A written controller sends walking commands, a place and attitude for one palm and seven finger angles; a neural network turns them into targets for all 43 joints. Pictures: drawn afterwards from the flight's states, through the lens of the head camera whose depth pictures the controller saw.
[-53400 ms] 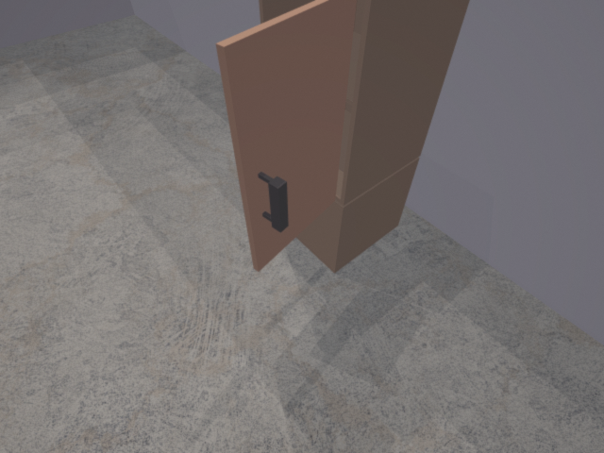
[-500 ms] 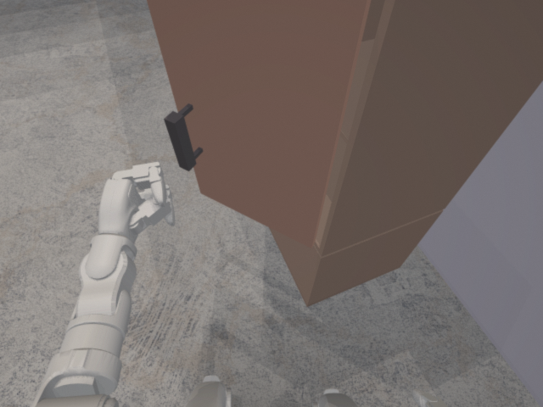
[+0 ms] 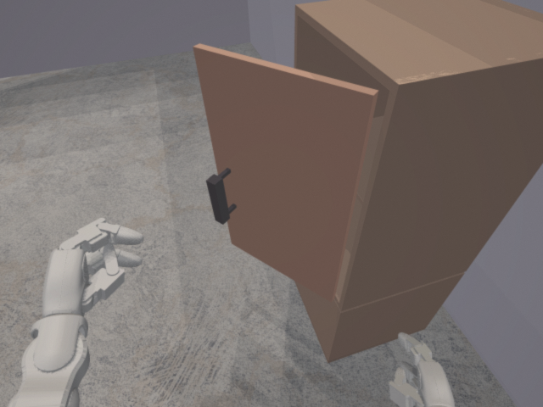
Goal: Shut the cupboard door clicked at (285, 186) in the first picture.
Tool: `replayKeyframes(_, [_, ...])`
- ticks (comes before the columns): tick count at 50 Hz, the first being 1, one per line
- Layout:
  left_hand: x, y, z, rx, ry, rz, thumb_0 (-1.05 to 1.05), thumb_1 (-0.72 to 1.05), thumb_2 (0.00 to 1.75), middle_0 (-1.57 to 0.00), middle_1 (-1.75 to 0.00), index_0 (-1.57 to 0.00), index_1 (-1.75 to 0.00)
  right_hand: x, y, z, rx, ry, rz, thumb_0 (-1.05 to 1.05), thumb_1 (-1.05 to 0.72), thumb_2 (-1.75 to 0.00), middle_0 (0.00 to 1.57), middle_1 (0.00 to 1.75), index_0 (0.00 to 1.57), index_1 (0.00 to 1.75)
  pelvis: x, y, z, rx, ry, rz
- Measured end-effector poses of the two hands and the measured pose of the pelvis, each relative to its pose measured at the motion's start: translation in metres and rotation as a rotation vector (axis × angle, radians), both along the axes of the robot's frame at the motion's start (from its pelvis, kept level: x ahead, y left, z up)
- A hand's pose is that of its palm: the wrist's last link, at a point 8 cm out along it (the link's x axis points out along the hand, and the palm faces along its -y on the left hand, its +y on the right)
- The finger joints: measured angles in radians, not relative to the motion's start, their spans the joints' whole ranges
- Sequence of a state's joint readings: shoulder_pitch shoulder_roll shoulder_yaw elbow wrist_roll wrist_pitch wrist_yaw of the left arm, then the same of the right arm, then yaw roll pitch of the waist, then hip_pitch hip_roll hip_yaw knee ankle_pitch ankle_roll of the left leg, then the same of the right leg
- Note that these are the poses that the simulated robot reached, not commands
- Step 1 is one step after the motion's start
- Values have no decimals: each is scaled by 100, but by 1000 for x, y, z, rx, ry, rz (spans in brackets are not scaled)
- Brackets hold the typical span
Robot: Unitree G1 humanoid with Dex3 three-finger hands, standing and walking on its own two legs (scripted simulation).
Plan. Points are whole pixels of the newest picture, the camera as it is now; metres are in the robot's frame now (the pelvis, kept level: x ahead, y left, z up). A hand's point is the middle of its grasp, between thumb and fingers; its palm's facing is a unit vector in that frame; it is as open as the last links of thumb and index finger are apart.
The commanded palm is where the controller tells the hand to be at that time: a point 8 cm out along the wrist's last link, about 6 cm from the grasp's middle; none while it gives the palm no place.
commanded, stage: draw the hand back to the body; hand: left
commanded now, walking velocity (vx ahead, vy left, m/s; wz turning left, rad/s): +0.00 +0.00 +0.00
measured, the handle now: (224, 195) +0.60 +0.18 -0.08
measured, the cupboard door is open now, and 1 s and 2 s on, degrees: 37 37 37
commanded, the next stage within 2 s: step back with the hand held close in 0.68 s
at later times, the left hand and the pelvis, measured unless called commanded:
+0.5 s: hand (47, 284) +0.20 +0.27 +0.17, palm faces +0.49 -0.76 -0.43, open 7.2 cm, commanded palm +0.15 +0.29 +0.19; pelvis +0.01 -0.01 +0.01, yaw +0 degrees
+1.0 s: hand (54, 277) +0.21 +0.27 +0.16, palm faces +0.37 -0.79 -0.48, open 7.4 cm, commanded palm +0.15 +0.31 +0.19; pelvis +0.00 +0.01 +0.01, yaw -2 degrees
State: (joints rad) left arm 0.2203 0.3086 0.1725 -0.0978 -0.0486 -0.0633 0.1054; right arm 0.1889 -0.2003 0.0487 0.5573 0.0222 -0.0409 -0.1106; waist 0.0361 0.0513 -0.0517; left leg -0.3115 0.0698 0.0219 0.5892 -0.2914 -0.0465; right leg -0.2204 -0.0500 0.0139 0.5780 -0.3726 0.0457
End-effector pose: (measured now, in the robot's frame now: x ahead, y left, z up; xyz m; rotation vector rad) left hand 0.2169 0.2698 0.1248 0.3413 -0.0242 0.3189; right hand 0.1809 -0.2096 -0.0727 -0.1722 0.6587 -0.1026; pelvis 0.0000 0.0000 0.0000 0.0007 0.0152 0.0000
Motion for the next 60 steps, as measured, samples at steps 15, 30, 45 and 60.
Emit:
replayKeyframes(15, [-53, 22, 68, 196, -109, 114, 1, 89, 90, -44, -56, -45, -56, 8, -9, 1, -6, -3, 28, 2, -91, -90, 20, 30, 20, 30, 15, -4, 9, 6, -43, -7])
replayKeyframes(30, [-53, 17, 52, 141, -71, 130, 1, 89, 90, -22, -32, -23, -32, 1, -24, 1, -35, 7, 9, 2, -91, -90, 20, 30, 20, 30, 12, -10, 11, 7, -55, -11])
replayKeyframes(45, [-48, 31, 68, 209, -119, 100, 1, 89, 90, -21, -30, -21, -31, -3, -24, 3, -28, 10, -26, 2, -91, -90, 20, 30, 20, 30, 9, -2, 11, -11, -27, -23])
replayKeyframes(60, [-61, 58, 73, 282, -118, -34, 1, 89, 90, -21, -30, -22, -31, -46, -7, 16, -82, 62, -129, 2, -91, -90, 20, 30, 20, 30, -27, 33, 10, -10, 5, -69])
